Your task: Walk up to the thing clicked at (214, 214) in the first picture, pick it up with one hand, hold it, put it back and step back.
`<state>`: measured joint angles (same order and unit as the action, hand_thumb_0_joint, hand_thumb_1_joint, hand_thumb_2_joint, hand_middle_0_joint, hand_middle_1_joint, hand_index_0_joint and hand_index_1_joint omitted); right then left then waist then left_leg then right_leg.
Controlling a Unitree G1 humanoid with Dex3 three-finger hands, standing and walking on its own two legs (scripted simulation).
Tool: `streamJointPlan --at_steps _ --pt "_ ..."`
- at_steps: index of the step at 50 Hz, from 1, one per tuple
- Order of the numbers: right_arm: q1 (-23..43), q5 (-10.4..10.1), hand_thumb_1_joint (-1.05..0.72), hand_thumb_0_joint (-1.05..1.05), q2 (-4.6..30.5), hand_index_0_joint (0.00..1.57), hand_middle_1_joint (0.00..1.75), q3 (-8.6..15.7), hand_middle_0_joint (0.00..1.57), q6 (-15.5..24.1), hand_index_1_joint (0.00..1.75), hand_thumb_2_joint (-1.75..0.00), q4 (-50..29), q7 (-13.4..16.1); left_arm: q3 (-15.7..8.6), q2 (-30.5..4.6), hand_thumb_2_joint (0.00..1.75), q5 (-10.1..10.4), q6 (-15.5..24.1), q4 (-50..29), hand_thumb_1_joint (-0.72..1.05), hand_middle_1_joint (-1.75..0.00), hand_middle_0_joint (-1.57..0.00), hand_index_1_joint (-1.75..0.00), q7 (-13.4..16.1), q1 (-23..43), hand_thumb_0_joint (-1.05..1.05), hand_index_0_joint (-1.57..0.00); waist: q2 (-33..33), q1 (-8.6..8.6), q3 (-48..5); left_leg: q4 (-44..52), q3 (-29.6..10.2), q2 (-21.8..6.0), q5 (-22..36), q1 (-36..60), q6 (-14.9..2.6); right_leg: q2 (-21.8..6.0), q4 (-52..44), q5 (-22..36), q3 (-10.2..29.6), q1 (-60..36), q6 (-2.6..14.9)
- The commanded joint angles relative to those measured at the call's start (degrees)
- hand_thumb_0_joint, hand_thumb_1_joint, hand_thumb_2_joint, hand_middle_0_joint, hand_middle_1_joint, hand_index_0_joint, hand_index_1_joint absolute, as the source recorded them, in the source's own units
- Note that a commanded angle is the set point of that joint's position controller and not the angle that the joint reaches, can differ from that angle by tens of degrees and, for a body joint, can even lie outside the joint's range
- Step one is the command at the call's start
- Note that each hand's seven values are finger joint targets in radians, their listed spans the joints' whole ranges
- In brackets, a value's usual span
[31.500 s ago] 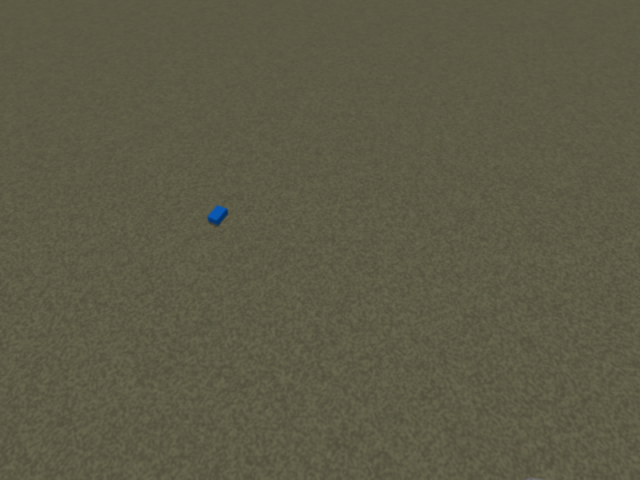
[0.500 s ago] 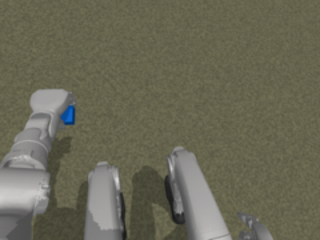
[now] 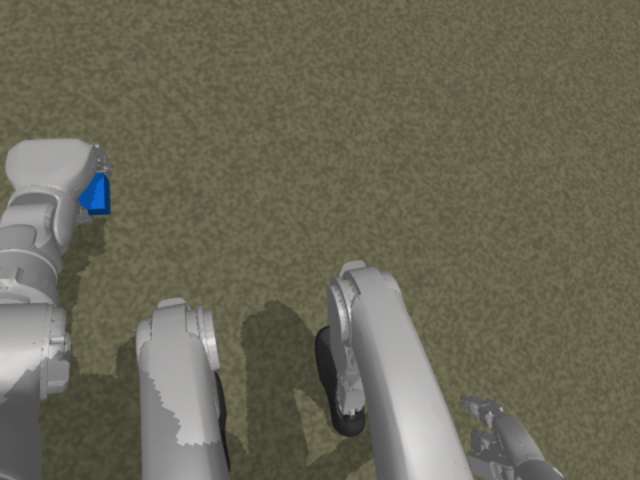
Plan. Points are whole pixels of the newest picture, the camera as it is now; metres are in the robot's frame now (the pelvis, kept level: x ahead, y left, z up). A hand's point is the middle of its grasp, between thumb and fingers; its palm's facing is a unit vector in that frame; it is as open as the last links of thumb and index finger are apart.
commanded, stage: crouch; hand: left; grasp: from above
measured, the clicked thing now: (76, 195) +0.48 +0.25 -0.20
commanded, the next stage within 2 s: lower in 0.56 s
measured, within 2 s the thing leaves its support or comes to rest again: rests again in 1.92 s
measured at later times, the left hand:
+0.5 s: hand (84, 197) +0.48 +0.24 -0.22, palm faces -0.46 +0.01 -0.89, open 7.8 cm
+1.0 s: hand (94, 206) +0.48 +0.24 -0.27, palm faces -0.49 -0.01 -0.87, open 7.8 cm
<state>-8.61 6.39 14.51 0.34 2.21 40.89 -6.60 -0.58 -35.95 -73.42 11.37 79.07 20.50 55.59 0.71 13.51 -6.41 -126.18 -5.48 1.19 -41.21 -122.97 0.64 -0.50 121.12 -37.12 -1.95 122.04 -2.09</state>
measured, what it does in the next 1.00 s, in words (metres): lowers itself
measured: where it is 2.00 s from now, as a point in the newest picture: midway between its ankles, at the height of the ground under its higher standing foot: (278, 421)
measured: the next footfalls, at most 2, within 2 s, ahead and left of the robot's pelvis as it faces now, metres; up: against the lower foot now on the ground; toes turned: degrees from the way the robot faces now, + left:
none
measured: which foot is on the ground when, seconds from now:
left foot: down 0.00-1.00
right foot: down 0.00-1.00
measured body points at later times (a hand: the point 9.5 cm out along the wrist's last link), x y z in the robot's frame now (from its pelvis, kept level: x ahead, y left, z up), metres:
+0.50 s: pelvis -0.01 +0.00 -0.05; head +0.24 +0.05 +0.32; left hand +0.50 +0.24 -0.17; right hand +0.01 -0.27 -0.15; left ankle +0.07 +0.12 -0.36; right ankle +0.10 -0.13 -0.36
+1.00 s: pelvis +0.00 +0.00 -0.07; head +0.26 +0.07 +0.29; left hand +0.51 +0.24 -0.22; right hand +0.02 -0.27 -0.16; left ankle +0.07 +0.12 -0.36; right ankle +0.10 -0.13 -0.36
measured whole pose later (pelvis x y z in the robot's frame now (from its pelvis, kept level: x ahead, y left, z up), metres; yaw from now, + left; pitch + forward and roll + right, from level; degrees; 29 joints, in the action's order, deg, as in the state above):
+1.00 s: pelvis +0.00 +0.00 -0.07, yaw -3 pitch +35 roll -9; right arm -9.3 9.5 16.2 -6.8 3.5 40.1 -8.6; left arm -2.9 -46.1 -78.0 15.0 91.2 25.6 62.0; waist -1.8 18.9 0.0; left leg -139.6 -8.6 1.9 -41.6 -133.5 0.9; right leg 0.1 132.1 -36.4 -4.2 131.3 -2.6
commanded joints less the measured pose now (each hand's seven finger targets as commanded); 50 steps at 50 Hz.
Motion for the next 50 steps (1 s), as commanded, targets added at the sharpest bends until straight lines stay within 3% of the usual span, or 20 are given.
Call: streamJointPlan --at_steps 1,3,4,7,8,10,13,14,15,18,19,25,31,35,38,40,42,50 --pt "-13.1 0.2 -0.91 0.00 13.2 0.20 0.30 4.2 0.20 0.2 0.30 -0.90 -0.8 0.6 -2.1 -13.2 0.30 0.0 0.8 -7.3 0.81 -0.28 -1.14 -0.24 2.3 20.9 0.00 -1.17 15.4 1.13 -40.5 12.6 3.7 0.7 15.6 28.4 -1.58 1.0 -9.5 12.9 -3.9 -19.1 4.30" --pt "-13.1 0.2 -0.91 0.00 13.5 0.20 0.30 4.0 0.20 0.3 0.30 -0.90 -0.4 0.4 -2.2 -13.9 0.31 -0.6 1.0 -4.5 0.80 -0.28 -1.13 -0.25 2.8 20.9 0.00 -1.16 15.7 1.51 -38.6 12.2 3.3 0.6 13.8 27.1 -1.48 1.0 -8.7 11.5 -4.1 -17.3 4.44" --pt "-13.4 0.4 -0.91 0.00 13.5 0.20 0.30 3.8 0.20 0.3 0.30 -0.90 -0.3 0.3 -1.7 -12.5 0.30 -0.5 1.0 -2.9 0.79 -0.28 -1.13 -0.25 2.9 20.6 0.00 -1.16 14.1 2.28 -37.0 11.8 3.1 0.6 13.3 26.2 -1.62 1.0 -8.5 11.2 -4.3 -16.5 4.35" --pt "-13.7 0.6 -0.91 0.00 14.2 0.20 0.30 3.4 0.20 0.4 0.30 -0.90 -0.3 0.2 -3.2 -16.4 0.29 -1.0 1.5 -5.1 0.79 -0.29 -1.12 -0.25 3.4 24.6 0.00 -1.15 16.5 2.03 -39.6 10.8 3.2 0.7 13.4 26.1 -1.61 1.0 -7.2 11.2 -4.5 -16.3 4.37" --pt "-13.8 0.8 -0.91 0.00 14.0 0.20 0.30 3.1 0.20 0.4 0.30 -0.90 -0.4 0.1 -2.2 -14.4 0.29 -1.1 1.3 -1.9 0.78 -0.29 -1.12 -0.25 3.4 21.8 0.00 -1.15 15.6 2.50 -37.9 10.5 3.4 0.9 12.9 25.6 -1.63 1.1 -7.3 10.9 -4.7 -16.4 4.29" --pt "-13.3 0.9 -0.91 0.00 14.3 0.20 0.30 2.6 0.20 0.4 0.30 -0.90 0.0 0.2 -2.8 -16.9 0.29 -1.1 1.8 -3.4 0.79 -0.27 -1.13 -0.24 4.0 24.8 0.00 -1.16 15.4 2.43 -38.7 8.9 4.2 1.0 12.2 23.3 -2.17 1.4 -7.0 10.9 -4.6 -17.4 4.17" --pt "-13.7 1.4 -0.91 0.00 14.6 0.20 0.30 2.0 0.20 0.8 0.30 -0.90 0.1 0.0 -2.7 -16.3 0.27 -1.0 1.8 -0.9 0.79 -0.28 -1.12 -0.24 4.1 23.4 0.00 -1.15 14.6 3.68 -36.1 8.0 4.2 1.2 10.4 21.4 -2.27 1.2 -6.7 9.3 -4.7 -16.1 3.91" --pt "-13.5 1.4 -0.91 0.00 14.7 0.20 0.30 1.8 0.20 0.8 0.30 -0.90 0.3 0.1 -3.1 -18.3 0.25 -1.1 2.2 -3.4 0.77 -0.26 -1.11 -0.23 4.2 26.5 0.00 -1.14 16.2 3.16 -38.4 7.6 4.4 1.2 10.4 21.2 -2.31 1.5 -6.2 9.5 -4.8 -16.9 4.03" --pt "-13.7 1.5 -0.91 0.00 14.9 0.20 0.30 1.6 0.20 0.7 0.30 -0.90 0.4 0.2 -3.4 -18.9 0.25 -1.5 2.0 -1.2 0.76 -0.25 -1.11 -0.22 4.4 24.7 0.00 -1.14 16.1 2.89 -38.1 7.6 4.2 1.2 10.8 21.5 -2.15 1.5 -5.7 9.6 -5.0 -16.6 4.10" --pt "-13.9 1.6 -0.91 0.00 15.0 0.20 0.30 1.0 0.20 0.8 0.30 -0.90 0.5 -0.1 -2.8 -18.2 0.26 -1.5 2.1 -0.2 0.79 -0.26 -1.13 -0.23 4.5 24.2 0.00 -1.16 15.1 3.52 -37.1 6.6 4.1 1.2 11.0 20.3 -2.28 1.6 -5.1 10.0 -5.4 -16.3 3.98" --pt "-14.0 1.6 -0.91 0.00 15.3 0.20 0.30 1.1 0.20 0.7 0.30 -0.90 0.5 0.0 -3.7 -20.3 0.27 -1.9 2.3 -1.5 0.79 -0.25 -1.13 -0.22 4.6 26.0 0.00 -1.16 16.1 3.47 -38.3 6.3 4.0 1.1 11.2 20.4 -2.22 1.6 -4.7 10.1 -5.5 -16.0 4.03" --pt "-14.4 1.9 -0.91 0.00 15.6 0.20 0.30 0.1 0.20 0.6 0.30 -0.90 0.3 -0.3 -3.1 -19.5 0.26 -2.0 2.0 1.9 0.79 -0.24 -1.14 -0.22 4.7 23.5 0.00 -1.17 14.9 4.16 -35.6 4.8 4.1 1.2 10.9 18.3 -2.47 1.7 -4.2 10.5 -5.9 -15.9 3.73" --pt "-14.1 1.8 -0.91 0.00 16.0 0.20 0.30 0.0 0.20 0.6 0.30 -0.90 0.4 -0.5 -2.8 -20.2 0.25 -1.8 2.3 -0.9 0.81 -0.23 -1.16 -0.21 4.5 25.1 0.00 -1.18 17.9 3.87 -36.5 4.3 3.5 0.9 12.5 20.0 -1.97 1.8 -2.7 11.8 -6.4 -14.3 4.11" --pt "-14.6 1.7 -0.91 0.00 16.2 0.20 0.30 -0.2 0.20 0.4 0.30 -0.90 0.2 -0.6 -2.5 -20.0 0.28 -2.1 2.4 -0.9 0.80 -0.20 -1.18 -0.19 4.6 25.3 0.00 -1.19 18.5 4.47 -37.1 3.9 3.0 0.8 14.5 20.8 -1.70 1.9 -1.7 13.5 -6.9 -13.9 4.18" --pt "-14.2 2.1 -0.91 0.00 16.0 0.20 0.30 -0.7 0.20 0.5 0.30 -0.90 0.3 -0.8 -1.1 -17.2 0.26 -1.8 2.5 3.6 0.80 -0.20 -1.17 -0.18 5.0 24.0 0.00 -1.19 16.3 6.06 -32.9 3.3 3.0 0.9 12.2 17.4 -2.07 2.1 -2.1 11.9 -7.0 -13.1 3.98" --pt "-14.1 2.1 -0.91 0.00 16.5 0.20 0.30 -1.1 0.20 0.5 0.30 -0.90 0.4 -0.6 -2.0 -19.8 0.26 -2.2 2.6 4.7 0.78 -0.19 -1.17 -0.18 5.4 24.3 0.00 -1.18 16.6 5.50 -31.7 3.4 2.8 1.0 11.9 16.8 -2.07 2.1 -1.8 11.5 -7.1 -12.3 4.07" --pt "-14.1 2.4 -0.91 0.00 16.7 0.20 0.30 -1.3 0.20 0.8 0.30 -0.90 0.2 -0.7 -1.8 -19.3 0.23 -2.4 2.9 4.9 0.78 -0.18 -1.16 -0.17 5.7 24.6 0.00 -1.17 17.1 5.83 -31.7 3.0 2.5 0.8 12.1 18.1 -1.82 2.0 -1.4 11.5 -7.3 -11.3 4.10" --pt "-14.3 3.7 -0.91 0.00 17.6 0.20 0.30 -2.4 0.20 1.6 0.30 -0.90 -0.2 -1.2 -4.2 -23.3 0.28 -4.2 3.8 4.3 0.84 -0.24 -1.19 -0.22 8.7 26.1 0.00 -1.21 20.3 6.89 -33.5 0.8 2.2 0.6 14.8 20.0 -1.57 2.1 0.5 14.0 -8.0 -11.9 3.77"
